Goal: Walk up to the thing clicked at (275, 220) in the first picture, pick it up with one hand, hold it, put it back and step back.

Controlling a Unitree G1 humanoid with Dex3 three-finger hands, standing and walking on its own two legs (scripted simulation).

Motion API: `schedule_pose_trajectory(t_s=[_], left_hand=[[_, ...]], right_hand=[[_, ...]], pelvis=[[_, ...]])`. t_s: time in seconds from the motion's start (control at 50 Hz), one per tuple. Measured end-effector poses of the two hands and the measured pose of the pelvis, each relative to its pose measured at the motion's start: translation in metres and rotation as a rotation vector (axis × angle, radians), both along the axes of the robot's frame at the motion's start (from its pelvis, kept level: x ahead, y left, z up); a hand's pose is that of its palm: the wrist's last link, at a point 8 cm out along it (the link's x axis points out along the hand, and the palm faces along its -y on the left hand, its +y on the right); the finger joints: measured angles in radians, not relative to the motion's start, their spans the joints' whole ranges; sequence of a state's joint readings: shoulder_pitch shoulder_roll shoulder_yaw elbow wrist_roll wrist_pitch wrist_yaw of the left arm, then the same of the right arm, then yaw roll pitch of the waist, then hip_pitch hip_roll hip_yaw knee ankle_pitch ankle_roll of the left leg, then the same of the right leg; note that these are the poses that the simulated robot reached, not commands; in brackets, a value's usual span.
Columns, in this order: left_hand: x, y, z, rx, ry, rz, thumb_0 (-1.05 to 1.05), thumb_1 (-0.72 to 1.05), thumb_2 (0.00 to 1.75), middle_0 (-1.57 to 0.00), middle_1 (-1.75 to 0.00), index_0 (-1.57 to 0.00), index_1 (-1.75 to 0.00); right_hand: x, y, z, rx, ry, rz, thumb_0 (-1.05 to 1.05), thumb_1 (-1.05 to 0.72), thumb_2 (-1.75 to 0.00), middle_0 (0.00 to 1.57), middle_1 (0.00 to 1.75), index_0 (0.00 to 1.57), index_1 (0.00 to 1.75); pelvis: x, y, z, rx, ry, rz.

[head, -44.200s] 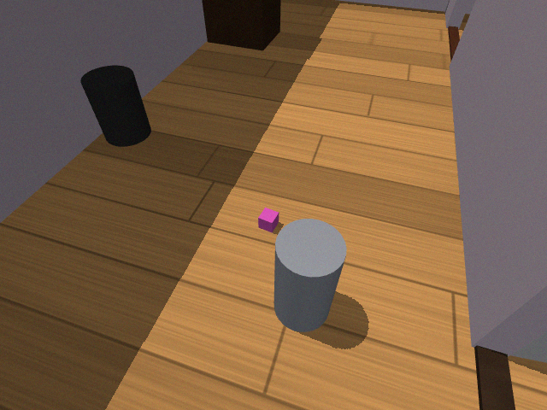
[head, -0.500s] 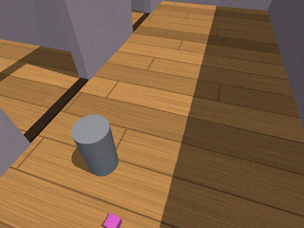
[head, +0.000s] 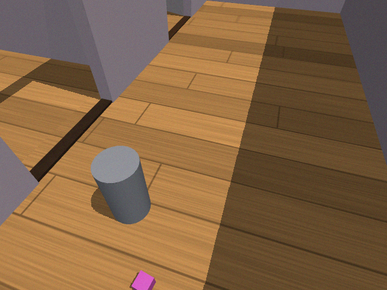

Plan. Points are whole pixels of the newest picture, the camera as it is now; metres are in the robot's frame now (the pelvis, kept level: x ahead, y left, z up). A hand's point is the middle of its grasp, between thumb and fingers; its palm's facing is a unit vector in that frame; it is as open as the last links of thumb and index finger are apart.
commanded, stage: stand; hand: left
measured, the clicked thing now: (144, 283) +0.34 +0.23 -0.75
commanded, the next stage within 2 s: walk up in 0.34 s
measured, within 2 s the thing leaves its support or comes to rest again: neither
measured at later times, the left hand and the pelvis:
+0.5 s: hand out of the picture +0.07 +0.25 -0.16, palm faces -0.02 -0.94 -0.34, open 7.4 cm; pelvis -0.01 +0.00 +0.00, yaw +0 degrees
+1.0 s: hand out of the picture +0.06 +0.25 -0.16, palm faces -0.03 -0.95 -0.32, open 7.4 cm; pelvis -0.02 +0.00 +0.00, yaw -1 degrees
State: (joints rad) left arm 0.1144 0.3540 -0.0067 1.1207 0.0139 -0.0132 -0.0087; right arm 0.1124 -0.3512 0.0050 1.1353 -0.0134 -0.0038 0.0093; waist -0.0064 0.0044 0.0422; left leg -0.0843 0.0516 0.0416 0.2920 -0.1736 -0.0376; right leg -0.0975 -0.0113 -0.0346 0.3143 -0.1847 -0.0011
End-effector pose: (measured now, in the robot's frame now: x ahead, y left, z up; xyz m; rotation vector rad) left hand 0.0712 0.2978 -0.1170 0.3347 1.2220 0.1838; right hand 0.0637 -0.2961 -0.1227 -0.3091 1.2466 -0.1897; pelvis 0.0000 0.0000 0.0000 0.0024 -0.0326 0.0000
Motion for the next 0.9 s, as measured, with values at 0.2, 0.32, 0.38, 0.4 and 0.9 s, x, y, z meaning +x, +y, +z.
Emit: schedule_pose_trajectory(t_s=[0.2, 0.32, 0.38, 0.4, 0.9], left_hand=[[0.001, 0.0, 0.001, 0.003, -0.005, -0.003, 0.01, 0.9, 0.89, -0.21, -0.3, -0.2, -0.3], [0.0, 0.0, 0.001, 0.003, -0.007, -0.004, 0.01, 0.9, 0.89, -0.21, -0.3, -0.2, -0.3], [-0.001, 0.0, 0.0, -0.001, -0.006, 0.009, 0.01, 0.9, 0.89, -0.21, -0.3, -0.2, -0.3], [-0.001, 0.0, 0.0, -0.002, -0.006, 0.015, 0.01, 0.9, 0.89, -0.21, -0.3, -0.2, -0.3], [-0.017, -0.004, -0.007, -0.032, 0.018, 0.023, 0.01, 0.9, 0.89, -0.2, -0.3, -0.2, -0.3]], right_hand=[[0.002, 0.0, 0.0, 0.001, -0.01, -0.001, 0.01, -0.9, -0.89, 0.2, 0.3, 0.21, 0.3], [0.001, 0.0, 0.001, 0.001, -0.008, -0.003, 0.01, -0.9, -0.89, 0.2, 0.3, 0.21, 0.3], [0.0, 0.0, 0.001, 0.003, -0.007, -0.008, 0.01, -0.9, -0.89, 0.2, 0.3, 0.21, 0.3], [-0.001, 0.0, 0.001, 0.003, -0.007, -0.011, 0.01, -0.9, -0.89, 0.2, 0.3, 0.21, 0.3], [-0.018, 0.007, 0.0, 0.01, 0.002, -0.026, 0.01, -0.9, -0.89, 0.2, 0.3, 0.21, 0.3]], pelvis=[[0.0, 0.0, 0.0, 0.0, -0.002, -0.001], [-0.001, 0.0, 0.0, 0.0, -0.003, 0.0], [-0.002, 0.0, 0.0, -0.001, -0.003, -0.001], [-0.003, 0.0, 0.0, -0.001, -0.004, -0.002], [-0.017, 0.003, 0.0, -0.003, -0.006, -0.015]])
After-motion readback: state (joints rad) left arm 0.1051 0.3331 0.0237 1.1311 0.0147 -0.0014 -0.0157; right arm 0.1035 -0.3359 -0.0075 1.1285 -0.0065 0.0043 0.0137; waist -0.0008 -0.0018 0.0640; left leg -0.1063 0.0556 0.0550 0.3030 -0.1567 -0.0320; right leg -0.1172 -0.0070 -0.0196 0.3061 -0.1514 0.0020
